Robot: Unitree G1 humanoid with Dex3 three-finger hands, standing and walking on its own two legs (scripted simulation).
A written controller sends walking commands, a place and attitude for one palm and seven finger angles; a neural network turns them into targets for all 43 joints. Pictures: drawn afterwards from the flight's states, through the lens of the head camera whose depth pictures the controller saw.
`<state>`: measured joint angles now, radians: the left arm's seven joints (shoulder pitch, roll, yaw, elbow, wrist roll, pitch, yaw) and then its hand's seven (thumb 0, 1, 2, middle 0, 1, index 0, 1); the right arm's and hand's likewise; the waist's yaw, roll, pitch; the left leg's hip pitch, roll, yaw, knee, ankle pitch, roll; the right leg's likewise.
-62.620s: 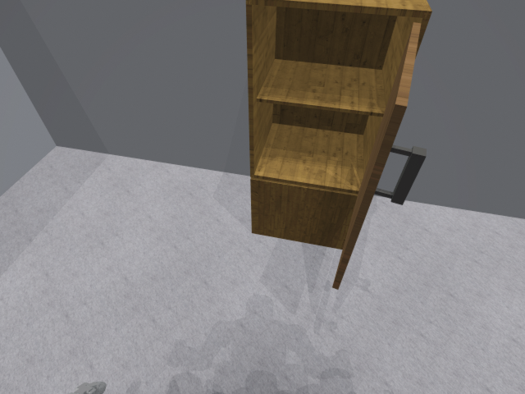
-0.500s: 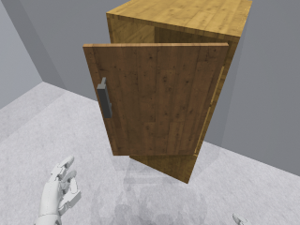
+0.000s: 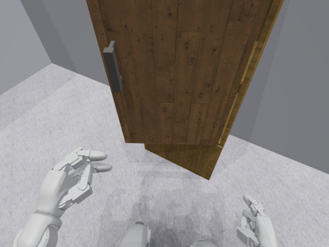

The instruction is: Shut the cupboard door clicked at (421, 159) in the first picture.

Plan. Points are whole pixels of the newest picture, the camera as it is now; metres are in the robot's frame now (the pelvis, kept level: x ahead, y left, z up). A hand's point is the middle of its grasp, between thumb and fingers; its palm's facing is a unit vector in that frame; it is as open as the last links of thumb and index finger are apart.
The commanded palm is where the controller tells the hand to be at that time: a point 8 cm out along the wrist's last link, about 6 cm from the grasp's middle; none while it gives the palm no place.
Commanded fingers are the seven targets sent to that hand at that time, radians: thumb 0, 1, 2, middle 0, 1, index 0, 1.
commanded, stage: raise the hand and make a fist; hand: left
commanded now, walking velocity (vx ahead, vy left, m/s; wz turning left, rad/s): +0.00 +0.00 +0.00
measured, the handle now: (115, 67) +0.55 +0.19 +0.14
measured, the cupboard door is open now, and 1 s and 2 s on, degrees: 27 27 27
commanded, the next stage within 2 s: bring the fist close to the handle in 1.24 s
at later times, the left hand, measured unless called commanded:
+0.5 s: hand (60, 170) +0.24 +0.23 +0.12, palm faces +0.05 -1.00 -0.04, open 3.1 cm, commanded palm +0.21 +0.28 +0.12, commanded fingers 0.00 0.90 0.90 -1.28 -1.48 -1.28 -1.48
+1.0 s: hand (66, 158) +0.25 +0.21 +0.14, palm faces +0.01 -1.00 -0.04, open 3.1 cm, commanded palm +0.22 +0.27 +0.15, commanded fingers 0.00 0.90 0.90 -1.30 -1.50 -1.30 -1.50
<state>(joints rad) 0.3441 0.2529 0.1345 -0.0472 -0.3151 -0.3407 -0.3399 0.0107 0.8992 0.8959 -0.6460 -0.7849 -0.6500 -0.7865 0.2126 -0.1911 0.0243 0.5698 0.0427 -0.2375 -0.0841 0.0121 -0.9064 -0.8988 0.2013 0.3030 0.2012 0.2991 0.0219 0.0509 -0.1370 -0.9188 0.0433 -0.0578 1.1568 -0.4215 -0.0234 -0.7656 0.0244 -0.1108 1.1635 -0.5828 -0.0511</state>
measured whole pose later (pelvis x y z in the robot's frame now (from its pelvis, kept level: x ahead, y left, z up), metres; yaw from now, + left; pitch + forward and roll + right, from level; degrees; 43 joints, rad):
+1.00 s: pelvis +0.02 +0.03 +0.05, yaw +0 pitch +4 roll -2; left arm 0.33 0.25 0.15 -0.11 -0.29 -0.15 -0.21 0.01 0.90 0.90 -1.30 -1.49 -1.30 -1.50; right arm 0.29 -0.25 0.05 0.55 0.04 -0.21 -0.06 0.01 -0.91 -0.90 0.20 0.30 0.20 0.30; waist 0.01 0.06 -0.08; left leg -0.60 0.02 -0.01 0.85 -0.33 0.01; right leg -0.44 0.00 -0.07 0.82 -0.46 -0.01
